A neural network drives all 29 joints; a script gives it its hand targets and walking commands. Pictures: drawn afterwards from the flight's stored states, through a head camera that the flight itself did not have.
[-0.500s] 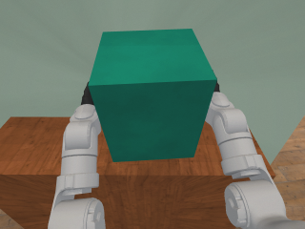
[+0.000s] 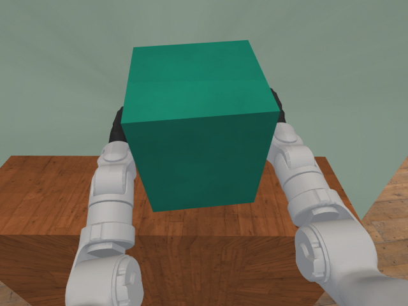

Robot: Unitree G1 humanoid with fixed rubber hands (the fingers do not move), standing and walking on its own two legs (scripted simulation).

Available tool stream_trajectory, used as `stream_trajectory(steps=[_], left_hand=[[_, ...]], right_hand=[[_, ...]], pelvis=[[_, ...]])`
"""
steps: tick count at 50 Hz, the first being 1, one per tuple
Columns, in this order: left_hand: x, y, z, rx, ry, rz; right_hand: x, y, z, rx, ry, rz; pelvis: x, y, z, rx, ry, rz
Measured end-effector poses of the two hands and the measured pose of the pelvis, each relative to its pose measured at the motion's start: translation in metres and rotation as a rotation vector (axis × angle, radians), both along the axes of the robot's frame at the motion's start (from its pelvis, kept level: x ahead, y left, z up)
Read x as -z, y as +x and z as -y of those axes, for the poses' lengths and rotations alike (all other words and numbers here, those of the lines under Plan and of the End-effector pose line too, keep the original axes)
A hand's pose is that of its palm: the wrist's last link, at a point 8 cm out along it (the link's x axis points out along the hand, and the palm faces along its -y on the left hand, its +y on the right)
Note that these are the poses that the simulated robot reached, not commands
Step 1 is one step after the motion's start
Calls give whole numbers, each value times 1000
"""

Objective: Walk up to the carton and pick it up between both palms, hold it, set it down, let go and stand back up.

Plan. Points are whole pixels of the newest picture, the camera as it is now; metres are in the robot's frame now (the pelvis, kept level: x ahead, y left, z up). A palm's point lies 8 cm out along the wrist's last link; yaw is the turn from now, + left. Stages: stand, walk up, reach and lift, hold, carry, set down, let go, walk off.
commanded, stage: set down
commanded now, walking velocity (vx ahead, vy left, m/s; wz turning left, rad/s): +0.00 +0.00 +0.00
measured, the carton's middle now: (198, 130) +0.39 +0.02 +0.19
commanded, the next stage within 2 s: none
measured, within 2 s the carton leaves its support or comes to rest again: neither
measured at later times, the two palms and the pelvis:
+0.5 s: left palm (129, 150) +0.39 +0.16 +0.15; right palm (273, 128) +0.42 -0.14 +0.18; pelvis +0.02 +0.00 +0.00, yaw +0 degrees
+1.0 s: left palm (136, 159) +0.40 +0.15 +0.12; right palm (273, 136) +0.43 -0.15 +0.15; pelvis +0.02 +0.00 +0.00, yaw +0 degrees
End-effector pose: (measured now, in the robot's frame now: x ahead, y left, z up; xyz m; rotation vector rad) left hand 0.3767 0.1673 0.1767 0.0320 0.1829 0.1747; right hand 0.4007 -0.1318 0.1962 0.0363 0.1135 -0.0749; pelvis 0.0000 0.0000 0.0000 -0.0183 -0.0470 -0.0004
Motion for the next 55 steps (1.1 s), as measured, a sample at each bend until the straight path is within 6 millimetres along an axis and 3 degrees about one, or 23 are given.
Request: stream_trajectory(steps=[10,26,40,55], left_hand=[[28,6,3,-5,40,-41],[29,12,8,-25,1,-41],[51,14,18,-22,-6,-81],[59,22,14,-54,-33,-96]], right_hand=[[33,8,3,-13,-52,-31],[20,19,7,-29,-85,-29],[45,21,17,-28,-52,-72],[51,37,12,-60,-37,-90]], pelvis=[[-1,7,0,0,-1,-9],[-1,16,-1,0,-1,-23],[-1,18,0,0,-1,-24],[-1,27,2,2,-3,-37]])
